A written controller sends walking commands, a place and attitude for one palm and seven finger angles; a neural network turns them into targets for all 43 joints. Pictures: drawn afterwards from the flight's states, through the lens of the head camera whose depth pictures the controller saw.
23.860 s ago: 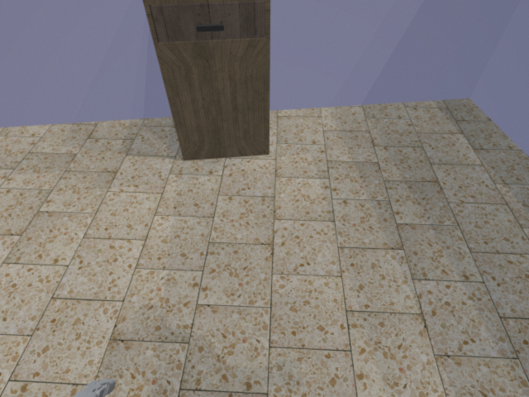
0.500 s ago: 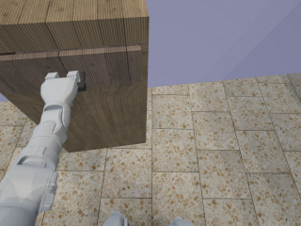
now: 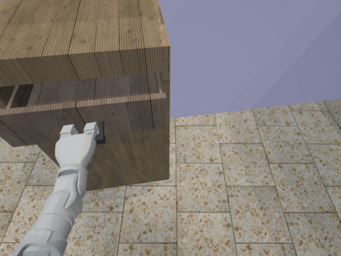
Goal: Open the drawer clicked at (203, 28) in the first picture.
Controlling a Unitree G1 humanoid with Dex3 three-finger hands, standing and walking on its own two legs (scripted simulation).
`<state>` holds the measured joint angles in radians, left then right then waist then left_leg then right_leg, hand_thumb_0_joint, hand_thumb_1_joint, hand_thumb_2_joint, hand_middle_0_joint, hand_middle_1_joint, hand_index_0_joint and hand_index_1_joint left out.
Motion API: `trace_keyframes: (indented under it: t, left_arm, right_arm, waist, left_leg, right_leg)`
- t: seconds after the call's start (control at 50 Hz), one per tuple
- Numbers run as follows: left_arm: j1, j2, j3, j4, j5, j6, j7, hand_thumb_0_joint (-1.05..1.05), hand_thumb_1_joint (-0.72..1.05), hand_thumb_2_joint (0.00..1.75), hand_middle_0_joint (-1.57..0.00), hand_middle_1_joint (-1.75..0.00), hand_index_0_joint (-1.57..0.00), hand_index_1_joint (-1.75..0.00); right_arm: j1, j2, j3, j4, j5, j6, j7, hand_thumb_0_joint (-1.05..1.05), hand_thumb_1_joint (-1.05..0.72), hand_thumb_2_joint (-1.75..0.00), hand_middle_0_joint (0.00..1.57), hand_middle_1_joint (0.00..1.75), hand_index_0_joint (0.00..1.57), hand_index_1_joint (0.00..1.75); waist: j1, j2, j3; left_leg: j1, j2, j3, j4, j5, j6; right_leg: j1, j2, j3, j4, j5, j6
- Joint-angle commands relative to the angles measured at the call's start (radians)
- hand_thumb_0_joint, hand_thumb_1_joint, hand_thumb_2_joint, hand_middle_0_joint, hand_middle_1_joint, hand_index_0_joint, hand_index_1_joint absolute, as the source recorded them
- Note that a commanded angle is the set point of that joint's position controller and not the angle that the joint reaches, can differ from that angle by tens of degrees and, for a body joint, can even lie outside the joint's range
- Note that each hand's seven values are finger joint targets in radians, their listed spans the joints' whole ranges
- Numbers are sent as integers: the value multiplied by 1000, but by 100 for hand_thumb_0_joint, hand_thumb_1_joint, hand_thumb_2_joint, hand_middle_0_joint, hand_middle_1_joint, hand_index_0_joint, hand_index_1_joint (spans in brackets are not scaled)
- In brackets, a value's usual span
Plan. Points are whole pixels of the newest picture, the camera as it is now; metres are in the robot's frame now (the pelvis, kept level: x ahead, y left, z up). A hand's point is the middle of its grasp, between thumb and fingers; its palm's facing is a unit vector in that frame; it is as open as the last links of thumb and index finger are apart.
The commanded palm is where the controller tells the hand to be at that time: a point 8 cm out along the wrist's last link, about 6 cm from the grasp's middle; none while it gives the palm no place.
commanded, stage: pull the drawer open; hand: left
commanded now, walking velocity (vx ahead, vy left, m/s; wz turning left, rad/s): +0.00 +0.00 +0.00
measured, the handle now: (83, 134) +0.43 +0.23 +0.01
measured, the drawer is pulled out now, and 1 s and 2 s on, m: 0.10 0.30 0.30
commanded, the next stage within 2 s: open the thumb to release the handle in 1.08 s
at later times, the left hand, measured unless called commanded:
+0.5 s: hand (82, 201) +0.25 +0.20 -0.02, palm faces -0.01 -0.09 -1.00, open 5.6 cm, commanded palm +0.20 +0.20 +0.03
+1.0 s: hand (78, 246) +0.16 +0.19 -0.01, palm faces -0.01 -0.11 -0.99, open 5.8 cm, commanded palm +0.12 +0.19 +0.03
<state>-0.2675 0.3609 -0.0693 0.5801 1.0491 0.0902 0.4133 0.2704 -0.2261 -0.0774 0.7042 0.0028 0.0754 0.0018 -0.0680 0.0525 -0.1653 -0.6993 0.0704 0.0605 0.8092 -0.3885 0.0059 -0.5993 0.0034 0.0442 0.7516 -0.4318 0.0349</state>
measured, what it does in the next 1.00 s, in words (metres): stands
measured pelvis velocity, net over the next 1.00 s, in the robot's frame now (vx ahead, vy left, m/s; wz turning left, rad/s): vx -0.01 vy -0.04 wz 0.03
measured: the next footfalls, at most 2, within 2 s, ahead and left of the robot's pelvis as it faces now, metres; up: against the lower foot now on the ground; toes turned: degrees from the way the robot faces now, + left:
none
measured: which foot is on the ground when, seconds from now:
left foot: down 0.00-1.00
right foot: down 0.00-1.00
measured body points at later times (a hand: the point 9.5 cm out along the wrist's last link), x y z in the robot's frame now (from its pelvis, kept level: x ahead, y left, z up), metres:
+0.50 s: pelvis +0.00 -0.02 +0.00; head +0.03 -0.04 +0.45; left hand +0.25 +0.21 +0.04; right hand +0.19 -0.25 -0.10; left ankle -0.01 +0.11 -0.70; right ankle -0.05 -0.15 -0.70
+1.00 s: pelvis -0.01 -0.04 -0.01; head +0.02 -0.06 +0.44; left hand +0.16 +0.19 +0.04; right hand +0.20 -0.26 -0.11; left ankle -0.01 +0.11 -0.70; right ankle -0.05 -0.15 -0.70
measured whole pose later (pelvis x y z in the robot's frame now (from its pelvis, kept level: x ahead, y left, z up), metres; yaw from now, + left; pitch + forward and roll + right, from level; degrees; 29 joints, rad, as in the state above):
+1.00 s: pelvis -0.01 -0.04 -0.01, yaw +2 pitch +10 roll +1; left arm 0.49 0.31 -0.08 -0.04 1.06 0.03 0.46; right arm 0.09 -0.22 -0.03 0.61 -0.05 0.03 0.03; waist 0.03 0.05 -0.14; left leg -0.63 0.07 0.03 0.86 -0.40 -0.04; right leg -0.56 0.01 0.02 0.89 -0.50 -0.01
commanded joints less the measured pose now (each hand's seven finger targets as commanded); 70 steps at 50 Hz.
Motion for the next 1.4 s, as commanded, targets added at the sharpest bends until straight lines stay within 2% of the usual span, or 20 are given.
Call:
trace_keyframes:
  t: [0.0,0.04,0.2,0.44,0.52,0.6,0.74,0.86,0.98,1.0,1.04,1.06,1.1,1.14,1.16,1.18,1.2,1.24,1.28,1.38]
  left_arm:
    - [7,116,49,-225,-16,41,28,0,90,90,-40,-135,-40,-135]
    - [75,122,61,-235,-11,50,27,0,90,90,-40,-135,-40,-135]
    - [167,51,-2,-357,11,64,28,0,90,90,-40,-135,-40,-135]
    - [421,69,24,-540,15,24,34,0,90,90,-40,-135,-40,-135]
    - [599,55,25,-617,-1,11,39,0,90,90,-40,-135,-40,-135]
    - [651,50,21,-658,4,-5,49,0,90,90,-40,-135,-40,-135]
    - [764,80,54,-764,10,-46,79,0,90,90,-40,-135,-40,-135]
    - [933,63,57,-786,-2,-63,93,0,90,90,-40,-135,-40,-135]
    - [879,100,96,-803,13,-68,105,0,90,90,-40,-135,-40,-135]
    - [894,73,75,-805,15,-62,108,0,90,90,-40,-135,-40,-135]
    - [893,106,106,-825,13,-61,115,0,90,90,-40,-135,-40,-135]
    - [946,80,92,-795,9,-54,116,0,90,90,-40,-135,-40,-135]
    - [909,74,79,-800,9,-45,114,0,90,90,-40,-135,-40,-135]
    - [878,107,106,-822,14,-45,120,0,90,90,-40,-135,-40,-135]
    - [631,108,87,-793,31,-33,128,0,90,90,-40,-135,-40,-135]
    - [599,116,112,-779,42,-34,137,0,83,87,-40,-134,-40,-134]
    - [634,93,97,-732,45,-28,137,0,76,84,-39,-134,-39,-134]
    - [642,86,82,-756,44,-22,141,0,62,78,-38,-132,-38,-132]
    - [643,72,54,-771,30,-7,138,0,48,72,-37,-130,-37,-130]
    - [591,72,29,-716,36,26,116,0,13,57,-35,-127,-35,-127]
  right_arm:
    - [-25,-149,-42,-137,-1,-34,-3,0,-90,-90,20,30,20,30]
    - [-51,-146,-35,-145,-2,-33,-5,0,-90,-90,20,30,20,30]
    - [-124,-129,-21,-183,-8,-36,-1,0,-90,-90,20,30,20,30]
    - [-220,-105,5,-220,-20,-55,0,0,-90,-90,20,30,20,30]
    - [-231,-99,1,-235,-22,-64,10,0,-90,-90,20,30,20,30]
    - [-245,-95,2,-235,-28,-72,13,0,-90,-90,20,30,20,30]
    - [-275,-92,10,-238,-45,-83,18,0,-90,-90,20,30,20,30]
    - [-277,-84,7,-248,-42,-88,25,0,-90,-90,20,30,20,30]
    - [-300,-84,18,-253,-53,-84,22,0,-90,-90,20,30,20,30]
    - [-287,-82,11,-257,-50,-86,22,0,-90,-90,20,30,20,30]
    - [-293,-85,18,-260,-56,-86,24,0,-90,-90,20,30,20,30]
    - [-281,-79,12,-259,-46,-86,22,0,-90,-90,20,30,20,30]
    - [-278,-83,11,-258,-48,-84,21,0,-90,-90,20,30,20,30]
    - [-295,-87,18,-259,-54,-82,18,0,-90,-90,20,30,20,30]
    - [-287,-94,13,-226,-52,-72,3,0,-90,-90,20,30,20,30]
    - [-289,-86,14,-223,-61,-80,-4,0,-90,-90,20,30,20,30]
    - [-275,-84,6,-219,-55,-86,-9,0,-90,-90,20,30,20,30]
    - [-287,-85,14,-224,-56,-87,-9,0,-90,-90,20,30,20,30]
    - [-285,-87,10,-224,-51,-85,-11,0,-90,-90,20,30,20,30]
    - [-301,-85,24,-213,-42,-79,-26,0,-90,-90,20,30,20,30]
  waist:
    - [68,-3,-289]
    - [77,-33,-276]
    - [74,-17,-219]
    - [119,-23,-193]
    - [128,-54,-193]
    - [117,-77,-134]
    - [138,-65,-168]
    - [143,-75,-111]
    - [148,-49,-113]
    - [141,-26,-111]
    - [154,-32,-155]
    - [150,-34,-126]
    - [139,-50,-126]
    - [149,-47,-152]
    - [87,-48,-115]
    - [110,-51,-134]
    - [102,-41,-98]
    - [125,-22,-168]
    - [123,-41,-195]
    - [121,-91,-129]
  left_leg:
    - [349,-58,-16,-64,572,16]
    - [345,-62,-16,-65,580,16]
    - [365,-68,-24,-71,524,11]
    - [349,-87,-17,-67,460,8]
    - [338,-87,-17,-61,468,7]
    - [301,-93,-17,-52,384,10]
    - [291,-98,-18,-24,356,7]
    - [250,-99,-22,-12,314,9]
    - [240,-101,-26,1,265,6]
    - [243,-96,-24,2,272,8]
    - [260,-97,-25,12,300,3]
    - [240,-94,-25,10,305,6]
    - [238,-93,-25,12,295,7]
    - [252,-96,-27,17,309,4]
    - [228,-93,-34,27,259,9]
    - [239,-94,-33,26,241,7]
    - [231,-92,-32,21,224,6]
    - [275,-91,-30,13,256,4]
    - [287,-93,-29,9,274,6]
    - [265,-94,-32,-21,210,8]
  right_leg:
    - [116,76,-103,-45,516,-60]
    - [131,73,-101,-48,539,-57]
    - [110,70,-108,-51,481,-62]
    - [156,60,-81,-45,527,-63]
    - [187,57,-73,-40,577,-64]
    - [149,53,-63,-35,546,-59]
    - [132,46,-30,-9,555,-62]
    - [109,46,-28,3,519,-65]
    - [53,50,-13,9,423,-70]
    - [55,50,-27,14,424,-71]
    - [53,50,-10,25,443,-73]
    - [71,54,-33,28,464,-72]
    - [64,50,-35,27,460,-67]
    - [54,50,-12,31,467,-70]
    - [15,44,-38,28,431,-63]
    - [1,44,-39,25,385,-61]
    - [-4,47,-49,16,362,-63]
    - [5,50,-45,23,349,-68]
    - [35,49,-52,17,378,-66]
    - [30,48,-59,-19,305,-60]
